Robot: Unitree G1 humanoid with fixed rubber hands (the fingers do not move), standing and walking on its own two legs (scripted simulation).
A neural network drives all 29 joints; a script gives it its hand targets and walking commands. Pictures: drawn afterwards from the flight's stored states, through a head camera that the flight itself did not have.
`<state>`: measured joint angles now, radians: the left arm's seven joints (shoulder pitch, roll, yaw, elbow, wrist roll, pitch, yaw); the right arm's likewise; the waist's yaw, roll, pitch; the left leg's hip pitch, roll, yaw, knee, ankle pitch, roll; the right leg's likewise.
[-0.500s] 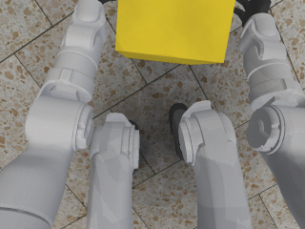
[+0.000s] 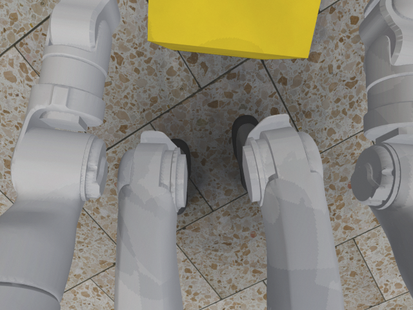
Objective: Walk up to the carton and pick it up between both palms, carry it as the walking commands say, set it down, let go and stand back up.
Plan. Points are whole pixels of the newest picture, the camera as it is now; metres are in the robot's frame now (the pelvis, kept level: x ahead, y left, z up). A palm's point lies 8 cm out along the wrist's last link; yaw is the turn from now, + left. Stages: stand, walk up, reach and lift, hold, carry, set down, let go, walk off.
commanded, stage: set down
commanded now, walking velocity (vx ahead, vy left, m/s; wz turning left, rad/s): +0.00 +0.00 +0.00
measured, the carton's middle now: out of the picture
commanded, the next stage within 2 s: let go in 1.04 s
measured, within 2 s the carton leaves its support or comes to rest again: neither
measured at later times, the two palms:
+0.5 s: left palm out of the picture +0.57 +0.11 +0.01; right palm out of the picture +0.50 -0.26 +0.01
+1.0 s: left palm out of the picture +0.57 +0.11 +0.16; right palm out of the picture +0.49 -0.27 +0.16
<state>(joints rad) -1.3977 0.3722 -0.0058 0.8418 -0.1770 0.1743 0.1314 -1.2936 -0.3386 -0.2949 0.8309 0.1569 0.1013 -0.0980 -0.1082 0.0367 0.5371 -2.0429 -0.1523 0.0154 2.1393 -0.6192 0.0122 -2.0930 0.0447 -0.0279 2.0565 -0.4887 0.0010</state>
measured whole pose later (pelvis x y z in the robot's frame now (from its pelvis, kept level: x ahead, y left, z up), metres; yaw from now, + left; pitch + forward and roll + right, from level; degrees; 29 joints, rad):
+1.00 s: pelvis +0.07 +0.01 +0.25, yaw -1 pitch +41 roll +0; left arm -1.04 0.21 0.20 0.91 0.03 0.16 0.04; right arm -0.88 -0.20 -0.40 0.79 -0.01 0.11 0.03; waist -0.11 0.06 -0.07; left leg -1.45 -0.12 -0.05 1.13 -0.39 0.03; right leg -1.49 0.06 0.04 1.07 -0.30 0.01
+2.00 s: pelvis +0.15 +0.00 +0.37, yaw -2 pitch +0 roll -1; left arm 0.18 0.20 0.06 0.48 0.02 0.07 -0.05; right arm 0.21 -0.22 -0.04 0.43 0.01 0.08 0.06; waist -0.02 0.02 0.08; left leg -0.16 -0.07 -0.10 0.49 -0.32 0.05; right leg -0.21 0.07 0.06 0.45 -0.23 -0.01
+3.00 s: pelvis +0.16 -0.02 +0.37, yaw -1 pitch -1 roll +0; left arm 0.21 0.34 0.05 0.85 0.03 0.01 0.03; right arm 0.20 -0.34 -0.02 0.79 -0.03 0.00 -0.03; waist 0.02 0.04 -0.01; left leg -0.09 -0.07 -0.11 0.42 -0.31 0.03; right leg -0.17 0.07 0.05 0.45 -0.26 -0.04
